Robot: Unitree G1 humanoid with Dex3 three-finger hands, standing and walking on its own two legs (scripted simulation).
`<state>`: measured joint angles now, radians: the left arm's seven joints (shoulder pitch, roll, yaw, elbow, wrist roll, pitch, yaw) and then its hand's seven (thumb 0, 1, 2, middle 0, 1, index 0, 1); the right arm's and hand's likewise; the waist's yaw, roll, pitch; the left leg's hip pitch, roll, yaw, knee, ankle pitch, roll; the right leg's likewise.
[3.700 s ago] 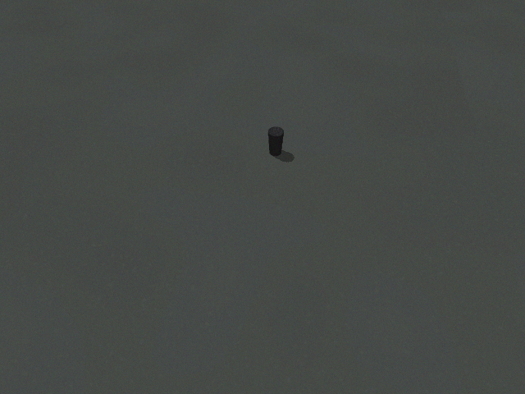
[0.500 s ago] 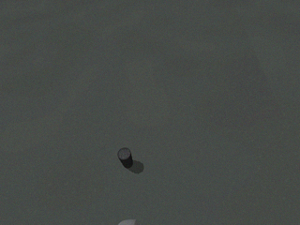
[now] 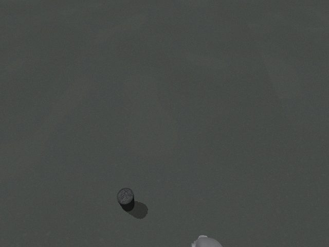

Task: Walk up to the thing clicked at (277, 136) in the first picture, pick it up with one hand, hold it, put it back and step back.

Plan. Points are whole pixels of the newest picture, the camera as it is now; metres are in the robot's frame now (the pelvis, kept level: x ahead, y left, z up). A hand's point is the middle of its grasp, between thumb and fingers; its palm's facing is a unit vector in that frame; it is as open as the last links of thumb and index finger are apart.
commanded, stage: walk up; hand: left
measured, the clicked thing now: (126, 200) +0.47 +0.20 -0.69
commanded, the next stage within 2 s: stand in 1.76 s
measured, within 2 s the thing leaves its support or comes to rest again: neither
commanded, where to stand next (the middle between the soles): +0.14 -0.01 m, yaw +0 degrees
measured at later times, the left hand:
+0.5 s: hand out of the picture +0.16 +0.27 -0.16, palm faces -0.02 -0.93 -0.37, open 7.4 cm
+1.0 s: hand (71, 233) +0.20 +0.26 -0.14, palm faces +0.00 -0.94 -0.34, open 7.4 cm
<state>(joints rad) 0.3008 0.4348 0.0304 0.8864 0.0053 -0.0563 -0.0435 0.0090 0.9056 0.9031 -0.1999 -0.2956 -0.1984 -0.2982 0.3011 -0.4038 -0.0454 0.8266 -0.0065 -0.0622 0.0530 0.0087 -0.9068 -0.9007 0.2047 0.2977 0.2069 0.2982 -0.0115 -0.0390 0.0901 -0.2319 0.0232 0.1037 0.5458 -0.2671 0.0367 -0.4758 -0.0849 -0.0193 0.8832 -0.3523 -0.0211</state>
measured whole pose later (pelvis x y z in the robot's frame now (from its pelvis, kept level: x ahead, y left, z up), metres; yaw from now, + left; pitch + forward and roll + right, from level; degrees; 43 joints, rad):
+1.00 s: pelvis +0.12 +0.00 +0.01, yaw +0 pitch -2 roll +0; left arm 0.06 0.35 -0.01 1.17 -0.01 -0.01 -0.01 0.01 0.90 0.90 -0.20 -0.30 -0.20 -0.30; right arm 0.01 -0.36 0.00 1.13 0.01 -0.02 0.01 0.01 -0.91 -0.90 0.20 0.30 0.21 0.30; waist 0.02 0.01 0.06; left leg -0.15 0.03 0.04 0.38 -0.20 -0.02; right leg -0.15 -0.04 -0.03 0.38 -0.18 0.03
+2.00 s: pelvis +0.12 +0.00 +0.02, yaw +0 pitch -2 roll +0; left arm 0.09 0.35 0.00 1.15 0.01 -0.01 -0.01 0.01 0.90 0.90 -0.20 -0.30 -0.20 -0.30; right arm 0.08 -0.35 0.00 1.14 -0.01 -0.01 0.01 0.01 -0.91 -0.90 0.20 0.30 0.20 0.30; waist 0.00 0.00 0.05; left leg -0.11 0.04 0.04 0.32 -0.17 -0.02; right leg -0.12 -0.04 -0.03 0.32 -0.16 0.02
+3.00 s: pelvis +0.12 +0.00 +0.02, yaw +0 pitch -2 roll +0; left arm 0.11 0.35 0.00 1.14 0.01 -0.01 -0.01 0.01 0.90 0.90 -0.20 -0.30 -0.20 -0.30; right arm 0.11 -0.35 0.00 1.13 -0.01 0.00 0.01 0.01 -0.91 -0.90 0.20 0.30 0.20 0.30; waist 0.00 0.00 0.04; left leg -0.11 0.04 0.03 0.32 -0.17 -0.02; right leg -0.11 -0.04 -0.04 0.31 -0.16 0.02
